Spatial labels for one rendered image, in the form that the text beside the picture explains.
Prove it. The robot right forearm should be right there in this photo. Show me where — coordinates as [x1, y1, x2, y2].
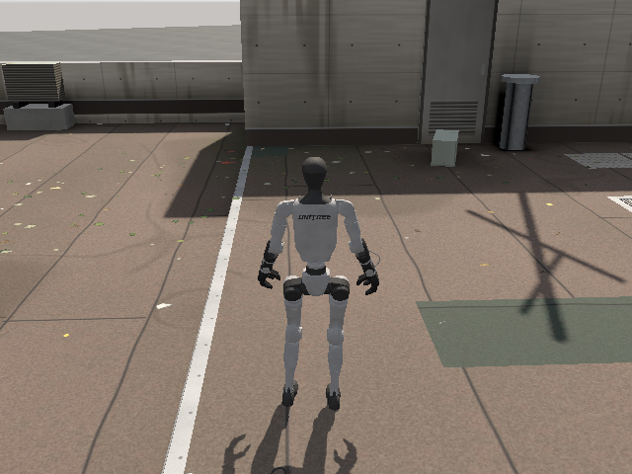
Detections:
[355, 238, 376, 277]

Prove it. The robot right upper arm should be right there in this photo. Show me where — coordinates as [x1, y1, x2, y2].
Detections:
[336, 199, 364, 254]

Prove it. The right robot hand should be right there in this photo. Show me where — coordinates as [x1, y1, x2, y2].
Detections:
[356, 272, 379, 295]

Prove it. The right robot thigh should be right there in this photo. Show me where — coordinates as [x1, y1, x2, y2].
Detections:
[327, 276, 350, 346]

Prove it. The left robot hand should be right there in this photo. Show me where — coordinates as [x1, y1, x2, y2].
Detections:
[258, 270, 280, 289]

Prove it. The humanoid robot torso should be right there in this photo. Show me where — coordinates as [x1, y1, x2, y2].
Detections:
[292, 195, 338, 296]

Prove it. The robot left forearm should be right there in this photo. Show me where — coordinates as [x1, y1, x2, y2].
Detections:
[260, 239, 278, 274]

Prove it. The robot left upper arm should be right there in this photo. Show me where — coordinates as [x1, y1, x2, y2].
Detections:
[268, 199, 294, 254]

